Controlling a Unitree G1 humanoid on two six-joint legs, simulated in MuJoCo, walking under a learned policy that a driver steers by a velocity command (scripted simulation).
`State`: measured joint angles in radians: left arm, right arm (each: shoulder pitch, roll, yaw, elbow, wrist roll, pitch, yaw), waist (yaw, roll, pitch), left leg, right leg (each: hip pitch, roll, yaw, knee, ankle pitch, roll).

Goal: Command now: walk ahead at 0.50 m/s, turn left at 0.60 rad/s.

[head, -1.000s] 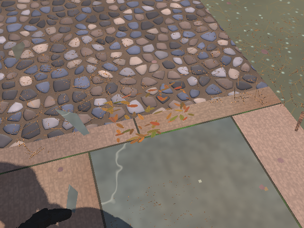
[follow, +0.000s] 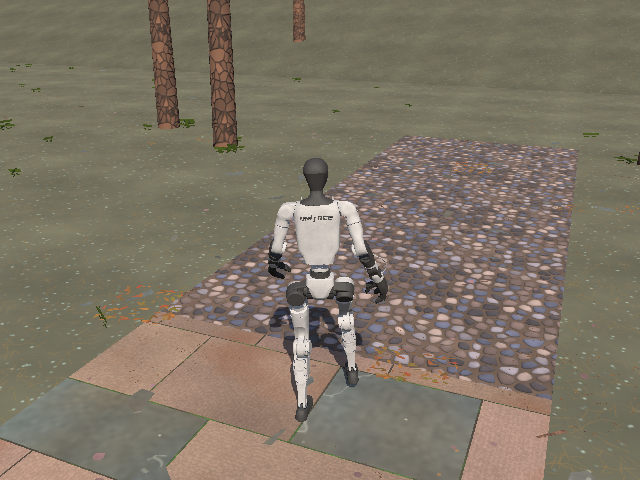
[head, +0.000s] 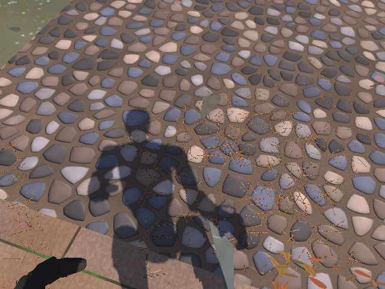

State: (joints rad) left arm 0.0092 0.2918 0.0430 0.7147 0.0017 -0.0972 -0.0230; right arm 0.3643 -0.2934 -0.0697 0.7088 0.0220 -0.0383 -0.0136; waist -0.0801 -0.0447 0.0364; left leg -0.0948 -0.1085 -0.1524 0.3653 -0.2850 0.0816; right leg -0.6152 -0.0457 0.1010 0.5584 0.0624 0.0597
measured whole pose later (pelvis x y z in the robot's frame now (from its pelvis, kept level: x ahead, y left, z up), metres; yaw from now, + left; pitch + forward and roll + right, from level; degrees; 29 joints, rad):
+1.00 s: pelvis +0.30 -0.03 -0.01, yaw -13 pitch +1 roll +2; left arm 0.20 0.31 0.07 0.69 0.02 0.04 0.00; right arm 0.11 -0.31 -0.08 0.77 -0.01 0.02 -0.03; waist 0.00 0.03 0.05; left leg -0.45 0.05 0.05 0.90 -0.48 -0.05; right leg -0.33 0.00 0.00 0.60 -0.30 -0.05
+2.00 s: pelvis +0.37 -0.10 +0.00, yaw -37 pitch +1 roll +1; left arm 0.34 0.26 0.03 0.71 0.00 -0.04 0.00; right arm 0.21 -0.32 -0.06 0.79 0.00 -0.06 0.03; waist 0.02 0.04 0.02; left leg -0.54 0.07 0.02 0.97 -0.29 -0.01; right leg -0.10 0.03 0.01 0.32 -0.25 -0.04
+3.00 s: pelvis +0.52 -0.21 -0.01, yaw -36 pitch -1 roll +0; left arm 0.34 0.25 0.05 0.94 -0.02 -0.04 0.03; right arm 0.15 -0.27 -0.04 1.01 0.03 -0.04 0.01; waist 0.01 -0.01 0.01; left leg -0.29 0.00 0.05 0.65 -0.41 0.07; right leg -0.08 -0.02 0.01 0.52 -0.42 0.00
